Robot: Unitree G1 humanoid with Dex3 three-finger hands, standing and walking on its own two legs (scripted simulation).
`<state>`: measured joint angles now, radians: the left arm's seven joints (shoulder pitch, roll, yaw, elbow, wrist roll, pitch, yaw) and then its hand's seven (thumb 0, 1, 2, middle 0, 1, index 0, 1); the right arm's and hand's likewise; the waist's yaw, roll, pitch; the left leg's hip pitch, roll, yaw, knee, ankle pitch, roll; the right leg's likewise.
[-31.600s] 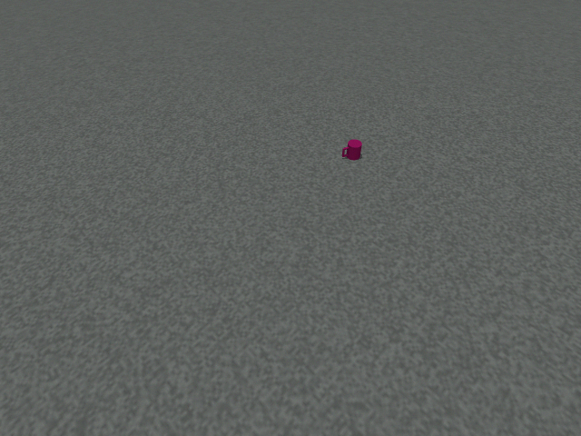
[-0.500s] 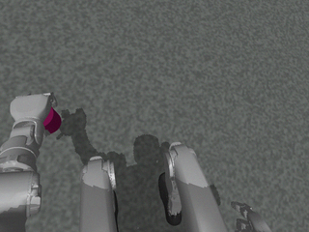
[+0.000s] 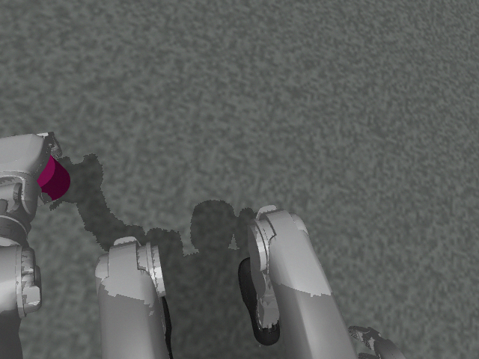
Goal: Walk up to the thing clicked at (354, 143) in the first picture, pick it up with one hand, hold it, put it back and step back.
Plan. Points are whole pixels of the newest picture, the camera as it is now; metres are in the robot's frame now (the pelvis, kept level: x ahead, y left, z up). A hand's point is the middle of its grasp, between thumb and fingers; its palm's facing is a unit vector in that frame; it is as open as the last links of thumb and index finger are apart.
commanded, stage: crouch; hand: left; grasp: from above
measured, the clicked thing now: (31, 182) +0.45 +0.30 -0.21
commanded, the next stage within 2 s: lower in 0.10 s
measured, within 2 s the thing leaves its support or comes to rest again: rests again in 0.98 s
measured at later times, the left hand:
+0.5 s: hand (44, 180) +0.46 +0.28 -0.22, palm faces -0.49 -0.08 -0.87, open 10.0 cm
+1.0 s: hand (56, 179) +0.47 +0.28 -0.27, palm faces -0.47 -0.09 -0.88, open 10.0 cm
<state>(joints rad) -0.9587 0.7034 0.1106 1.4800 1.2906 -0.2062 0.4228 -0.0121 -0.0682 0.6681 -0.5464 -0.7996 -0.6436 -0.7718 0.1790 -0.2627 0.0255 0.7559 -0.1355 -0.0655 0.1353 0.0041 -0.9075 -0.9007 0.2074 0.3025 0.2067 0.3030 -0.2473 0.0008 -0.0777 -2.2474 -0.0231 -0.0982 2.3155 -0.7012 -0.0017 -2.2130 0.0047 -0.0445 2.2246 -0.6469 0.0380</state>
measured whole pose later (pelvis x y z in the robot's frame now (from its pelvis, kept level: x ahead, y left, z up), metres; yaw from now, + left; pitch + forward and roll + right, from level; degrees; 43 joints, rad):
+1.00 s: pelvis +0.01 +0.00 -0.05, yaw -4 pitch +34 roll -11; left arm -1.02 0.86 0.15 1.61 1.32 -0.23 0.52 -0.01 -0.08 0.67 -0.57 -0.78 -0.66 -0.75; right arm 0.15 -0.29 0.15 0.72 -0.19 -0.12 0.18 0.00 -0.90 -0.90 0.21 0.30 0.21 0.30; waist -0.32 -0.06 0.05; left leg -2.37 -0.03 -0.16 2.51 -0.74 0.00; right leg -2.31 0.02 -0.10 2.37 -0.66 0.05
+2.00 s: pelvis +0.00 +0.01 -0.05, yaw -7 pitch +30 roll -14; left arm -1.07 0.98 0.10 1.75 1.32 -0.23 0.61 0.01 -0.38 0.93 -0.19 -1.04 -0.22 -1.02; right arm 0.14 -0.33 0.25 0.69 -0.25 -0.21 0.24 0.00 -0.90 -0.90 0.21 0.30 0.21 0.30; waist -0.38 -0.11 0.10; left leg -2.35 -0.02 -0.22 2.55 -0.74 0.00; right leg -2.27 0.04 -0.14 2.35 -0.64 0.06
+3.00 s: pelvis +0.01 +0.01 -0.03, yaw -4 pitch +36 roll -11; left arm -0.89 0.80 0.11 1.27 1.20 -0.10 0.42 0.00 -0.55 1.00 -0.09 -1.02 -0.08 -1.02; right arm 0.18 -0.29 0.09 0.71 -0.14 -0.09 0.24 0.00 -0.91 -0.91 0.21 0.30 0.21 0.30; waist -0.25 0.01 -0.08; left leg -2.31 -0.02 -0.15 2.43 -0.75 0.01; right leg -2.25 0.02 -0.09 2.29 -0.67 0.05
